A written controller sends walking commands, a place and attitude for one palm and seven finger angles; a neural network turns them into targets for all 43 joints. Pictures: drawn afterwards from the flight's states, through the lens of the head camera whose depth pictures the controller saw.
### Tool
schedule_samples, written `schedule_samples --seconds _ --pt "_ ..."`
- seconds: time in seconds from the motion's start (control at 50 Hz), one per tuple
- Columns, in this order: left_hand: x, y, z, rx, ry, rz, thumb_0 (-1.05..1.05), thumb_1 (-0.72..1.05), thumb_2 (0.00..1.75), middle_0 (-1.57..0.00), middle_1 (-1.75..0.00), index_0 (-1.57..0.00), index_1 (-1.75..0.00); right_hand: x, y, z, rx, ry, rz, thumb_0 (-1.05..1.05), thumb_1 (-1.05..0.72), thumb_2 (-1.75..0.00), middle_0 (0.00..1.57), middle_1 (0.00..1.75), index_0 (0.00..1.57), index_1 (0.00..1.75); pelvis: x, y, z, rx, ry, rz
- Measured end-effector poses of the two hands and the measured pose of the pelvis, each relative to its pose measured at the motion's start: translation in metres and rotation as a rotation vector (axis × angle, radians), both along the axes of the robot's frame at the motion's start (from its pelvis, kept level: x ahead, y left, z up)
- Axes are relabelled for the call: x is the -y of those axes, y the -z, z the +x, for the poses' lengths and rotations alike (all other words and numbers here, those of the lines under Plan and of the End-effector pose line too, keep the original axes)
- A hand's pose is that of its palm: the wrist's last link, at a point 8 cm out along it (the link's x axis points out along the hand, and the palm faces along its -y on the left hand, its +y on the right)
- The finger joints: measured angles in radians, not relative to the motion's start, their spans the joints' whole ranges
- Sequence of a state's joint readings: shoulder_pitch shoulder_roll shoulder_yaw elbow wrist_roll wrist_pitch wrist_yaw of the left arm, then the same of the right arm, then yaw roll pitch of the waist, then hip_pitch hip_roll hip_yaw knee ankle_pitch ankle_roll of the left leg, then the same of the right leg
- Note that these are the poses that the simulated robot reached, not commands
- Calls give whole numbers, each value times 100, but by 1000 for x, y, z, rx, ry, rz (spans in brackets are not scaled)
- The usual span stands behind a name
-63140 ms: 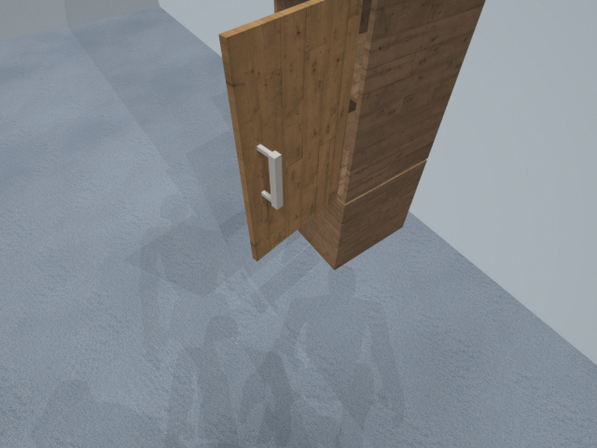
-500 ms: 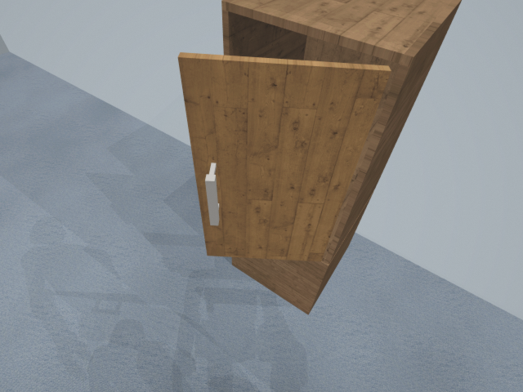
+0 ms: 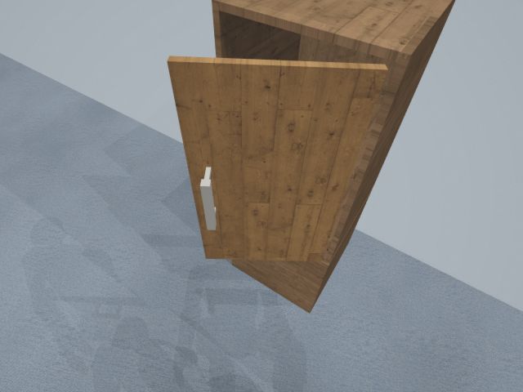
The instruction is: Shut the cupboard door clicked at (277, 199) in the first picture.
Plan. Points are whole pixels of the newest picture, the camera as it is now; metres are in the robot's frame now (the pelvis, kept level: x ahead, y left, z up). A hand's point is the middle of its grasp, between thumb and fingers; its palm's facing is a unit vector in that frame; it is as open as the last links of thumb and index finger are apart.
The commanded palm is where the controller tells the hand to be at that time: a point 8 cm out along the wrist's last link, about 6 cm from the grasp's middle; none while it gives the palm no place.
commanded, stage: look again from close up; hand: left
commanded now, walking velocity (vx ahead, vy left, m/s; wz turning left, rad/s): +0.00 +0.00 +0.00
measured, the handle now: (210, 199) +0.50 +0.14 -0.05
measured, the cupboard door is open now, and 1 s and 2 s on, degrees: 32 32 32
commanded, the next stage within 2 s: raise the hand and make a fist in 0.30 s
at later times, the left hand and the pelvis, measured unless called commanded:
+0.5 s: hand out of the picture +0.08 +0.18 -0.13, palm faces +0.15 -0.96 -0.23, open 7.2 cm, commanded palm +0.12 +0.20 -0.07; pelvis +0.02 -0.01 +0.00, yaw +1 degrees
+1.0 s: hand (172, 376) +0.16 +0.14 -0.06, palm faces +0.12 -0.99 -0.06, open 5.3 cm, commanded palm +0.14 +0.19 -0.06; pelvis +0.00 -0.06 -0.12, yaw +5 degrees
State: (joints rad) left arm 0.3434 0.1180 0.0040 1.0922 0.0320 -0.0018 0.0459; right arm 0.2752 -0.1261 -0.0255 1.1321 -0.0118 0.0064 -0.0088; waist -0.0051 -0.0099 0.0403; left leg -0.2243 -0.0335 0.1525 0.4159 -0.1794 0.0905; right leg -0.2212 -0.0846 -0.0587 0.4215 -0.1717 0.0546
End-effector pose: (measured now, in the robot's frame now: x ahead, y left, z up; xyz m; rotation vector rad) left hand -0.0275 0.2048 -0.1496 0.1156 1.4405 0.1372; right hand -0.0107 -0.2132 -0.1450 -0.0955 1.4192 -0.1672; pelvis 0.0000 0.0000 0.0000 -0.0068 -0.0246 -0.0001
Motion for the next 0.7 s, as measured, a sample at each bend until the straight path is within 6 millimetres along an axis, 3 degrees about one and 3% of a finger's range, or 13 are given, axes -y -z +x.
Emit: schedule_samples --seconds 0.42,0.46,0.5,0.54,0.62,0.66,0.7 --pt "11 0 30 11 14 -8 0 91 90 -20 -30 -20 -30 4 -1 17 -15 -4 0 1 -92 -90 20 30 20 29 6 -2 21 -4 3 1" --pt "-7 -13 53 97 -47 41 4 94 89 -21 -30 -21 -30 13 -8 26 81 -22 -50 2 -94 -90 20 30 20 29 9 1 21 -5 -4 3" --pt "-23 -46 94 373 -55 108 6 96 89 -21 -31 -21 -30 25 -17 43 240 -37 -86 3 -94 -90 20 30 20 29 12 3 24 -18 -17 9" --pt "-26 -79 137 633 -47 146 6 96 89 -22 -32 -22 -32 38 -21 65 386 -72 -101 3 -94 -90 20 30 20 29 14 8 23 -26 -52 15" --pt "-9 -122 204 1076 -29 84 4 95 90 -25 -36 -25 -36 62 -27 120 616 -161 -127 2 -93 -90 20 30 20 29 16 25 16 -96 -76 4" --pt "7 -128 218 1267 -13 -15 3 94 90 -28 -39 -28 -39 70 -32 150 712 -190 -146 2 -92 -90 20 30 20 29 22 38 14 -145 -63 7" --pt "22 -122 219 1412 35 -99 2 93 90 -31 -42 -31 -42 76 -36 178 792 -228 -163 2 -92 -90 20 30 20 29 29 54 12 -186 -55 8"
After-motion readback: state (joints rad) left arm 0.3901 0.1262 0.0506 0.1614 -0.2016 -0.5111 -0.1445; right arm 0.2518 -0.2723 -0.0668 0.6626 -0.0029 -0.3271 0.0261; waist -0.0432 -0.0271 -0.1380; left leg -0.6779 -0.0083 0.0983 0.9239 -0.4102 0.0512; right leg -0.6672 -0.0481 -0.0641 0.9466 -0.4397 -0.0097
